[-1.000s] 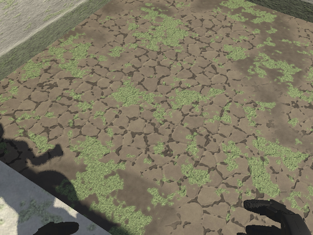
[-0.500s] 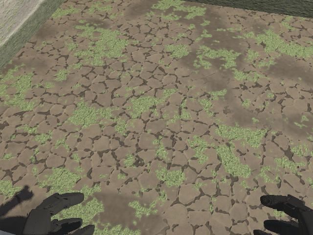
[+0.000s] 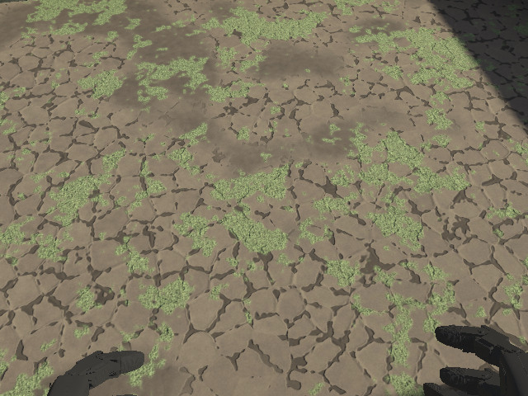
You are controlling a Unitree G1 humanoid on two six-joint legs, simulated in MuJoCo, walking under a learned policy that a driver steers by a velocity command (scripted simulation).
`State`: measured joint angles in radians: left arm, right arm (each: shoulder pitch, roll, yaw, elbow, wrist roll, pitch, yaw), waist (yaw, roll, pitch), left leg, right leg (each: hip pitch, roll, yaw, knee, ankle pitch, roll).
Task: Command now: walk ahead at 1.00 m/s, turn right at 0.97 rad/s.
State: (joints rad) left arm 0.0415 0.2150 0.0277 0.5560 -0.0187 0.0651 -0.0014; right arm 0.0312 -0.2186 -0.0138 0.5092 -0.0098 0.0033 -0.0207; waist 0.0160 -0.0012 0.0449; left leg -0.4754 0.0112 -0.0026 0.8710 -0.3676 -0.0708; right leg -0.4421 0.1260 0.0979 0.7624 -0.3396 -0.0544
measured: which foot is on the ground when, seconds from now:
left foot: down 0.00-0.30, up 0.32-0.56, down 0.58-0.82, up 0.84-1.00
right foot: down 0.00-0.02, up 0.04-0.24, down 0.26-1.00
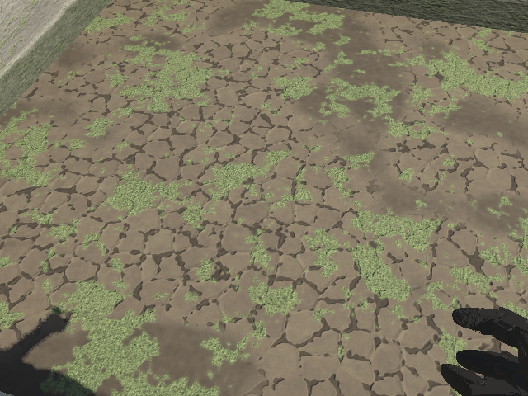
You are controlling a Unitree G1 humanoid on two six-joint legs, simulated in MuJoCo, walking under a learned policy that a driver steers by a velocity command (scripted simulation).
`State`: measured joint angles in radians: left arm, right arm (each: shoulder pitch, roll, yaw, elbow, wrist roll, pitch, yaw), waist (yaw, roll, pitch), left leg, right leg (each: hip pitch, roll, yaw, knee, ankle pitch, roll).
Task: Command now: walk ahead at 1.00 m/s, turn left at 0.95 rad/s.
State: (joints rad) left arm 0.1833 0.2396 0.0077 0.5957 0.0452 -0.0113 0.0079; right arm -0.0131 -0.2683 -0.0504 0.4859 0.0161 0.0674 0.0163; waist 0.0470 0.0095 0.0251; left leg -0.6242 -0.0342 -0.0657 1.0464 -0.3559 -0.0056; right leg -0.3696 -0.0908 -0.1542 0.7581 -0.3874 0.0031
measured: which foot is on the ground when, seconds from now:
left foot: up 0.00-0.10, down 0.12-1.00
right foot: down 0.00-1.00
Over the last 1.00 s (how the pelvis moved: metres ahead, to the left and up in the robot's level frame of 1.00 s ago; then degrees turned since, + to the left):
0.04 -0.09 0.00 25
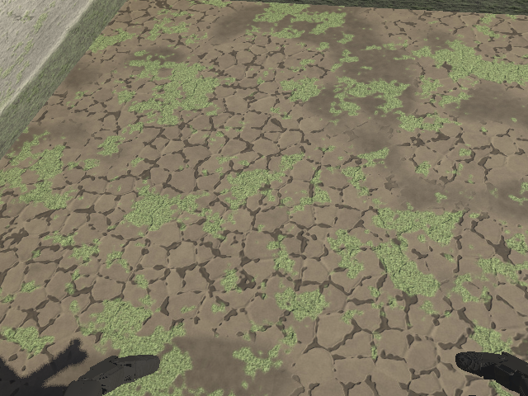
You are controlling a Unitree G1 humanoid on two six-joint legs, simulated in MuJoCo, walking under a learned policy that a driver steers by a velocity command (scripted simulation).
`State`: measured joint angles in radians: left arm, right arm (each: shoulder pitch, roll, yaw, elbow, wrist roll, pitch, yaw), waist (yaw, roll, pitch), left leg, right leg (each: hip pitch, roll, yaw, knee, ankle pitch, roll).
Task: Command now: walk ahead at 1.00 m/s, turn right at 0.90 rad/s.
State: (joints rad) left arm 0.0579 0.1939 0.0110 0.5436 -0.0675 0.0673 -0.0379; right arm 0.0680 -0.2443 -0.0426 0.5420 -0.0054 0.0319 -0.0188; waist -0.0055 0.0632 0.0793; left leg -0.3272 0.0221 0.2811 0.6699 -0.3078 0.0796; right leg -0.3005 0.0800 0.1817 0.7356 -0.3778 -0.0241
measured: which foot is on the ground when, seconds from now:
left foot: down 0.00-0.52, up 0.54-0.80, down 0.82-1.00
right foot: down 0.00-1.00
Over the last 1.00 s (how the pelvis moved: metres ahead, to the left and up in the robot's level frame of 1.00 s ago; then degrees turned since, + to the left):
0.02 0.08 0.00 0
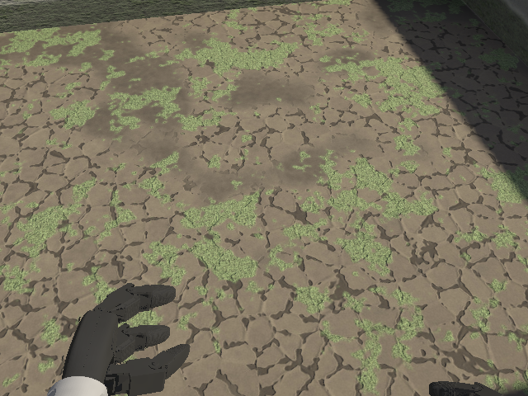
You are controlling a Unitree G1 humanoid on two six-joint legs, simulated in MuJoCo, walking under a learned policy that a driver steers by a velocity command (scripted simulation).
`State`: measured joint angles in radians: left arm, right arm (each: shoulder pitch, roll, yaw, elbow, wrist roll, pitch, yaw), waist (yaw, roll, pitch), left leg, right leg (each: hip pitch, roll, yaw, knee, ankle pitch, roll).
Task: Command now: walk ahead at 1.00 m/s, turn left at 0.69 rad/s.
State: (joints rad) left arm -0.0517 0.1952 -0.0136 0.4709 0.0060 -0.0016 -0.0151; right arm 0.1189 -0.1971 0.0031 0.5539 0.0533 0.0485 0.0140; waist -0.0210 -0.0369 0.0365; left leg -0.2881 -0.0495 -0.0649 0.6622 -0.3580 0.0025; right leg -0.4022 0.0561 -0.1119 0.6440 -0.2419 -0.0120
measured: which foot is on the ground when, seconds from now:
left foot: down 0.00-0.68, up 0.70-1.00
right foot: down 0.00-1.00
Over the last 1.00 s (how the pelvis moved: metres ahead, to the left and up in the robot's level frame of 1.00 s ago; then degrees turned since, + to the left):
-0.04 -0.07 0.00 -25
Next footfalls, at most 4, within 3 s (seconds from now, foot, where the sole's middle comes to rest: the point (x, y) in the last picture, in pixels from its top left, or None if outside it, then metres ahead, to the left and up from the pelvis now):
1.02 left None -0.02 0.23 -0.76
1.48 right None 0.08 0.08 -0.76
1.80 left None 0.04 0.27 -0.76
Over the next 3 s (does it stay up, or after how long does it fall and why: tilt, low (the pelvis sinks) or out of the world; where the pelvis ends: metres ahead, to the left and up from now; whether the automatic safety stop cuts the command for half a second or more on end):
stays up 0.00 0.16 -0.01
